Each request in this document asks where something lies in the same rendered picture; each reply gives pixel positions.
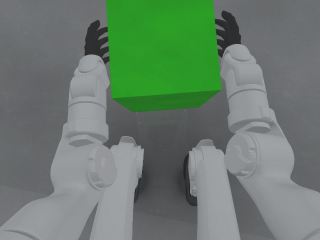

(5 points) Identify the left robot upper arm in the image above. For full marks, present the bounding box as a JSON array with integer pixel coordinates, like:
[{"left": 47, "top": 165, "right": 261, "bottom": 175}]
[{"left": 0, "top": 143, "right": 118, "bottom": 240}]

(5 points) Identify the carton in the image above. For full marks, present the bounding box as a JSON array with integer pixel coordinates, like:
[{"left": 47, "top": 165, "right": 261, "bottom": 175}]
[{"left": 106, "top": 0, "right": 222, "bottom": 112}]

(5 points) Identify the right robot upper arm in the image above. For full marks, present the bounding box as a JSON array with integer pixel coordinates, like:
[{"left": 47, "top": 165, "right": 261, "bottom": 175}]
[{"left": 223, "top": 131, "right": 320, "bottom": 240}]

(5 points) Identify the robot left thigh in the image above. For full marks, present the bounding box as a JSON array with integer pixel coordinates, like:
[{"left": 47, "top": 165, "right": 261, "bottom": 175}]
[{"left": 89, "top": 142, "right": 144, "bottom": 240}]

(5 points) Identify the robot left forearm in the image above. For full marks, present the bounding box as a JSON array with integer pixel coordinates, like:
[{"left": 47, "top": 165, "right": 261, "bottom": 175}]
[{"left": 50, "top": 54, "right": 110, "bottom": 177}]

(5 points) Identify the robot left foot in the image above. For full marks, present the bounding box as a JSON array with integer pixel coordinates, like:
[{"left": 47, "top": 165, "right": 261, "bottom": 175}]
[{"left": 133, "top": 166, "right": 143, "bottom": 203}]

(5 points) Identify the robot right hand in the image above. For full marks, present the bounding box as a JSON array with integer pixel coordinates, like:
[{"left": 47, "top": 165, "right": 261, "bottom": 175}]
[{"left": 215, "top": 10, "right": 241, "bottom": 58}]

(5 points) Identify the robot right forearm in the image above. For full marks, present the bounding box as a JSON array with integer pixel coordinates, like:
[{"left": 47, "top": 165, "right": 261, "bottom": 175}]
[{"left": 220, "top": 44, "right": 295, "bottom": 160}]

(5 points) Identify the robot left hand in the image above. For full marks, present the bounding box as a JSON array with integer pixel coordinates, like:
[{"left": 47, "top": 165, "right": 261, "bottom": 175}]
[{"left": 84, "top": 20, "right": 110, "bottom": 64}]

